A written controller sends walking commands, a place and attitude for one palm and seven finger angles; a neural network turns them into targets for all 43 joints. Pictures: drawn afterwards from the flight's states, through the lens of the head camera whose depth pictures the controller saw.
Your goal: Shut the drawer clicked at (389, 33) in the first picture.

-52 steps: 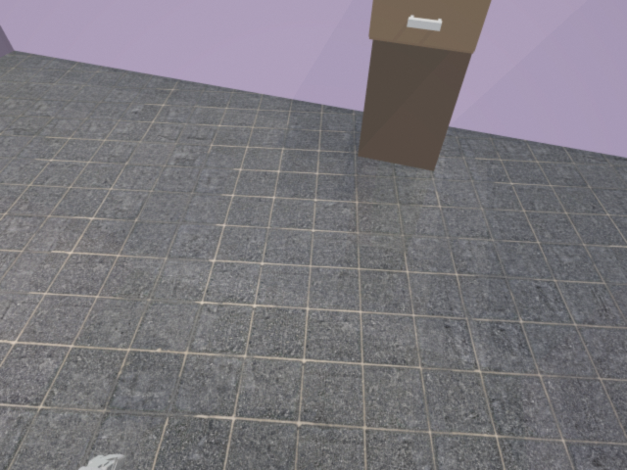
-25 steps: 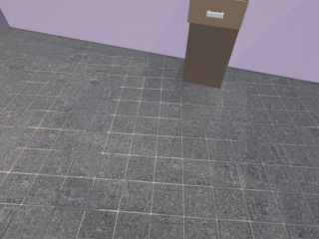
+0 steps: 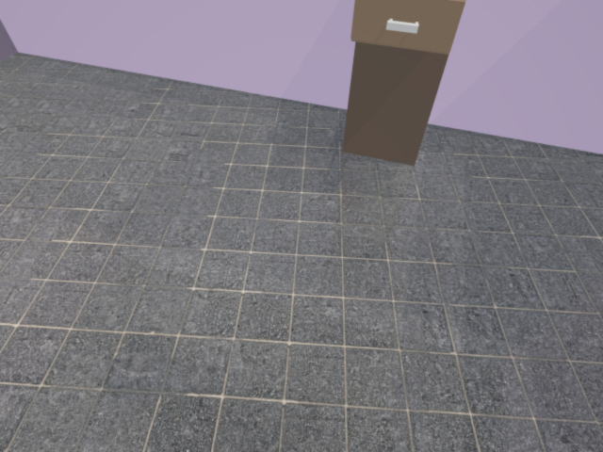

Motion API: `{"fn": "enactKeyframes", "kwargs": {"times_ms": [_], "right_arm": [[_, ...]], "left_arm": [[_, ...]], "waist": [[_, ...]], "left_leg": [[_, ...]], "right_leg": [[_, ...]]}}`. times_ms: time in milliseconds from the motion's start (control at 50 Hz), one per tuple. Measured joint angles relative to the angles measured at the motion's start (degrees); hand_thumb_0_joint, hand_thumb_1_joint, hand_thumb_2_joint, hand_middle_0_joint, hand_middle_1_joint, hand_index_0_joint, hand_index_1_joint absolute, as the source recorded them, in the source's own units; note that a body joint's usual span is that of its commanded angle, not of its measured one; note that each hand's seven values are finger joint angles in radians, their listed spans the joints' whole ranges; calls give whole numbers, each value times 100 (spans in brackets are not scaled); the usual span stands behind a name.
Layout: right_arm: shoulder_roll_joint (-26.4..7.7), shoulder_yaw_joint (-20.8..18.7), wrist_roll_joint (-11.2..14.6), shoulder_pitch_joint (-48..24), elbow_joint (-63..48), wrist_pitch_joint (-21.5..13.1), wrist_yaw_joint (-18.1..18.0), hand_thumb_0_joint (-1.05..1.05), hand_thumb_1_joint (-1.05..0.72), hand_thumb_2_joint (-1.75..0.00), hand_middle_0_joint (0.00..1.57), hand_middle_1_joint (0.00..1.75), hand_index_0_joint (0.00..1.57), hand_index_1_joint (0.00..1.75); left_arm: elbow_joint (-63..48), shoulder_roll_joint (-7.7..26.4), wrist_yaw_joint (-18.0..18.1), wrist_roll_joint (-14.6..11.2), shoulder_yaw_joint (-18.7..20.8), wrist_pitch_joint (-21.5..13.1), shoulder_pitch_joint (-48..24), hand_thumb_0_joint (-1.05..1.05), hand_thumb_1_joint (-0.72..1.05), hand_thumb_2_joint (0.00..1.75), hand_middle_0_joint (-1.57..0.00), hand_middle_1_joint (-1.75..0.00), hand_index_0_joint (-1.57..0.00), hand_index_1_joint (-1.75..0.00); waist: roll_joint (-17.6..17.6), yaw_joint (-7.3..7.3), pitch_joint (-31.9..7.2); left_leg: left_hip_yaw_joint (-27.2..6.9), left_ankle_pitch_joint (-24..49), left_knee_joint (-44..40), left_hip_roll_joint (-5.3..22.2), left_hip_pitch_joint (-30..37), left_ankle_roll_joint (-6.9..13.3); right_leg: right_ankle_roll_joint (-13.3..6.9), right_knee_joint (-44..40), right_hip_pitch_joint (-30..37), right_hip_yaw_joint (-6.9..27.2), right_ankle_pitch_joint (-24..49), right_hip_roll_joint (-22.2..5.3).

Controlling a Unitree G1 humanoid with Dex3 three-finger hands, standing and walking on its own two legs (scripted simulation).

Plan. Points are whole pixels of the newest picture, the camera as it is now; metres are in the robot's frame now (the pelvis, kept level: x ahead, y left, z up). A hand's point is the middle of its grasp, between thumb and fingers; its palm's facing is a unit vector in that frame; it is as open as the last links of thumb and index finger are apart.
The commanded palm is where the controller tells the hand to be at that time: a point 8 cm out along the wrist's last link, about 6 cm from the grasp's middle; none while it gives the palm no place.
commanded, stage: look at it before walking up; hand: left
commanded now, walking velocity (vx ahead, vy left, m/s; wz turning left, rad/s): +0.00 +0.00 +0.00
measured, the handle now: (402, 24) +1.42 -0.27 +0.03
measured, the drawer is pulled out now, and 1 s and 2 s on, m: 0.30 0.30 0.30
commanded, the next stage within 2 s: walk to a spot facing it in 0.50 s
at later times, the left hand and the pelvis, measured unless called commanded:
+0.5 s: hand out of the picture +0.08 +0.25 -0.16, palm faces -0.03 -0.94 -0.33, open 7.4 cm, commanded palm none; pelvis +0.01 +0.00 +0.00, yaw +0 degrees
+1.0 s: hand out of the picture +0.07 +0.17 -0.18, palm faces -0.05 -0.98 -0.21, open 7.4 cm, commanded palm none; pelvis +0.08 -0.02 -0.02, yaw -7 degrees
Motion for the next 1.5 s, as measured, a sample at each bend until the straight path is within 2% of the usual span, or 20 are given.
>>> {"fn": "enactKeyframes", "kwargs": {"times_ms": [620, 700, 800, 860, 900, 940, 980, 1040, 1140, 1240, 1280, 1300, 1340, 1380, 1400, 1440, 1500], "right_arm": [[-10, 15, 14, -111, -3, -10, -11, 0, -91, -90, 21, 30, 20, 30], [70, 18, -29, -61, -34, 32, -38, 0, -91, -90, 21, 30, 20, 30], [331, -40, -67, 274, -239, 69, -12, 0, -91, -90, 20, 30, 20, 30], [469, -98, -63, 516, -330, 15, -6, 0, -91, -90, 21, 30, 20, 30], [507, -132, -63, 684, -351, -9, -11, 0, -91, -90, 21, 30, 20, 30], [527, -158, -47, 846, -286, 39, -21, 0, -91, -90, 21, 30, 20, 30], [569, -164, -56, 885, -171, 112, -10, 0, -91, -90, 21, 30, 20, 30], [634, -200, -75, 741, -203, 110, 17, 1, -91, -90, 20, 30, 20, 30], [776, -269, -50, 304, -553, 41, 88, 1, -91, -90, 20, 30, 19, 30], [928, -266, -15, -111, -830, -69, 146, 1, -91, -90, 20, 30, 19, 30], [971, -237, -22, -193, -912, -169, 131, 1, -91, -90, 20, 30, 19, 30], [966, -210, -38, -205, -962, -245, 109, 1, -91, -90, 20, 30, 19, 30], [1027, -193, -87, -251, -993, -368, 45, 0, -91, -90, 20, 30, 20, 30], [1104, -163, -85, -156, -958, -391, 4, 0, -91, -90, 20, 30, 20, 30], [1139, -162, -88, -61, -922, -391, -19, 0, -91, -90, 20, 30, 20, 30], [1189, -168, -94, 182, -800, -393, -62, 0, -91, -90, 20, 30, 20, 30], [1108, -311, -56, 546, -626, -419, -168, -1, -94, -90, 21, 30, 20, 30]], "left_arm": [[34, 42, 5, 1, 4, -5, -19, 1, 90, 90, -21, -30, -20, -30], [5, -37, 40, 11, 29, 70, 112, 1, 91, 90, -21, -30, -20, -30], [-154, -250, -92, 61, 117, 187, 631, 1, 91, 90, -20, -30, -20, -30], [-235, -422, -161, 74, 190, 179, 942, 1, 91, 90, -20, -30, -20, -30], [-272, -553, -196, 85, 223, 121, 1096, 1, 91, 90, -20, -30, -20, -30], [-286, -697, -164, 85, 237, -32, 1198, 1, 91, 90, -20, -30, -20, -30], [-309, -832, -82, 58, 228, -178, 1373, 1, 91, 90, -20, -30, -20, -30], [-234, -1022, -5, 76, 193, -252, 1669, 1, 91, 90, -20, -30, -20, -30], [20, -1221, 26, 95, 152, -260, 1996, 1, 91, 90, -21, -30, -20, -30], [136, -1191, 58, 109, 213, -243, 2035, 1, 90, 90, -21, -30, -20, -30], [151, -1117, 63, 94, 266, -239, 2022, 1, 90, 90, -21, -30, -20, -30], [145, -1098, 62, 76, 297, -237, 2048, 1, 90, 90, -21, -30, -20, -30], [158, -994, 39, 31, 374, -170, 1881, 1, 90, 90, -21, -30, -20, -30], [131, -851, 29, 43, 426, -108, 1633, 1, 91, 90, -21, -30, -20, -30], [88, -780, 10, 65, 455, -82, 1488, 1, 91, 90, -21, -30, -20, -30], [-70, -662, -30, 109, 514, -34, 1183, 1, 91, 90, -20, -29, -20, -30], [-373, -592, -66, 137, 579, 4, 817, 1, 91, 90, -20, -29, -19, -30]], "waist": [[-24, 33, 36], [-15, 83, -50], [-27, 129, -194], [-10, 155, -152], [79, 140, -86], [212, 109, -53], [204, 206, -56], [128, 256, -22], [18, 221, 25], [-78, 310, 133], [-142, 329, 152], [-126, 331, 137], [-214, 303, 213], [-293, 281, 217], [-313, 256, 197], [-327, 221, 141], [-315, 167, 11]], "left_leg": [[3, -9, -142, -23, 131, 25], [95, -130, 6, 9, 86, 15], [360, -595, 492, 119, -23, 22], [557, -882, 768, 235, -7, -29], [611, -1157, 1124, 372, -52, -101], [493, -1546, 2183, 491, -463, -66], [386, -1660, 3311, 420, -988, -56], [446, -1285, 3985, 403, -1663, -130], [503, -477, 3491, 511, -2398, -220], [501, -123, 2219, 489, -2316, -129], [565, -30, 1553, 392, -1951, -57], [589, 90, 1235, 387, -1698, 28], [760, -47, 1618, 399, -1655, 246], [957, -382, 1694, 417, -1406, 306], [1031, -447, 1580, 411, -1237, 305], [1154, -415, 1234, 381, -900, 286], [1361, -368, 702, 299, -462, 327]], "right_leg": [[30, -161, 143, 2, 0, -25], [31, 1, 49, 92, -90, 7], [-81, 749, -278, 324, -796, 120], [-106, 1317, -519, 101, -1138, 88], [-141, 1218, -487, -96, -934, 110], [-231, 1329, -451, -237, -897, 221], [-299, 1174, -294, -209, -1025, 273], [-293, 631, 55, -40, -881, 284], [-222, -129, 566, 249, -706, 245], [-63, -326, 975, 488, -935, 184], [11, -65, 1045, 572, -1237, 129], [11, 354, 947, 614, -1468, 147], [-118, 2154, 277, 530, -1724, 128], [-203, 3842, -505, 345, -1553, 100], [-210, 4362, -854, 195, -1345, 40], [-187, 4807, -1449, -51, -941, -108], [-108, 4697, -2124, -188, -423, -316]]}}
